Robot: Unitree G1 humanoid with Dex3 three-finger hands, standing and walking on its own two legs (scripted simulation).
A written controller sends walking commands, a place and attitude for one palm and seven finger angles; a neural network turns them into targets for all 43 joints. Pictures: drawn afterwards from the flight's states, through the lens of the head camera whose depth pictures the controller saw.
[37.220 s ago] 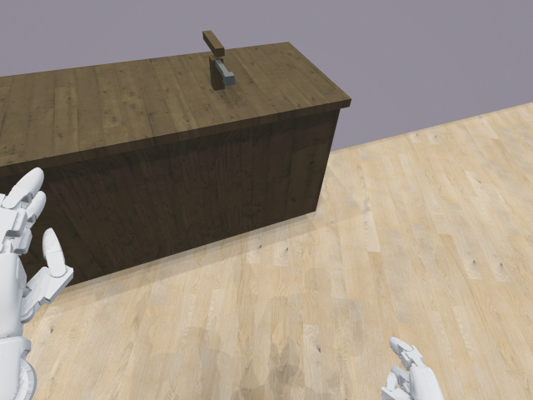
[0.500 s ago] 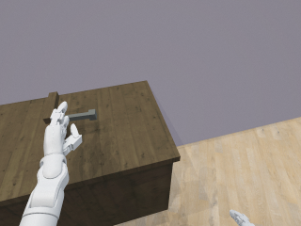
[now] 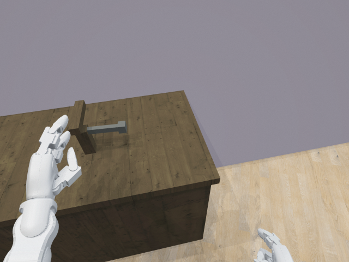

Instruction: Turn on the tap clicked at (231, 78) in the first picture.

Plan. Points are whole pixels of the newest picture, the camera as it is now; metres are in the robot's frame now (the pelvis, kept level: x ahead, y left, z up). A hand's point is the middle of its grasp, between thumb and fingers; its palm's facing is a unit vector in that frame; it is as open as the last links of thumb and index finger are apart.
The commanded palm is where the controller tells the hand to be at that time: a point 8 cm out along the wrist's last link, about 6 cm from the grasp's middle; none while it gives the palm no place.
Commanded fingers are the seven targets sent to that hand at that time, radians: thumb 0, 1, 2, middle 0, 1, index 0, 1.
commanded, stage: draw the hand back beside the body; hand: left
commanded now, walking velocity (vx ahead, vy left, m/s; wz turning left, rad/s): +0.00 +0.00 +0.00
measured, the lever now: (122, 127) +0.50 +0.22 +0.02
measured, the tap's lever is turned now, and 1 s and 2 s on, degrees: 85 85 85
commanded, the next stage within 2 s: step back with the hand held close in 0.62 s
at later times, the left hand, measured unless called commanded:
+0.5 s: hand (51, 189) +0.19 +0.24 +0.16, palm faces +0.41 -0.84 -0.35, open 7.4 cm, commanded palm +0.16 +0.28 +0.17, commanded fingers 0.00 0.90 0.90 -0.20 -0.30 -0.20 -0.30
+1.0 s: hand (56, 186) +0.21 +0.24 +0.15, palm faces +0.31 -0.85 -0.42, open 7.4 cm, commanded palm +0.16 +0.28 +0.17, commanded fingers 0.00 0.90 0.90 -0.20 -0.30 -0.20 -0.30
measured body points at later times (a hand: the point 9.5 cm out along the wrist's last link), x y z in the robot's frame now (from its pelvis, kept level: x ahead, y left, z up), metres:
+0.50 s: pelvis +0.00 +0.00 +0.00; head -0.02 -0.03 +0.45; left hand +0.16 +0.28 +0.18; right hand +0.20 -0.23 -0.09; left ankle +0.00 +0.11 -0.74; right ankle -0.01 -0.10 -0.74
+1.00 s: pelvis -0.02 +0.01 +0.00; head -0.01 -0.02 +0.45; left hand +0.18 +0.28 +0.17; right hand +0.16 -0.24 -0.09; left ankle +0.00 +0.11 -0.74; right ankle -0.01 -0.10 -0.74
